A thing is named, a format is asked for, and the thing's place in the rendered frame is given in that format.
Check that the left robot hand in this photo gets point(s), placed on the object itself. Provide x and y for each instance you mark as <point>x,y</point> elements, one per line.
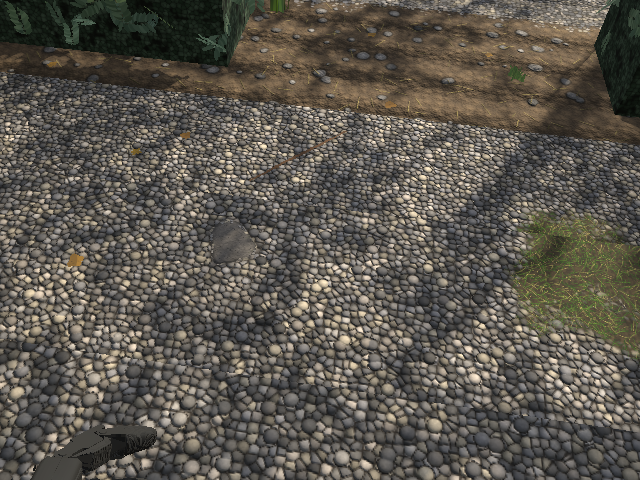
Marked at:
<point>93,448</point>

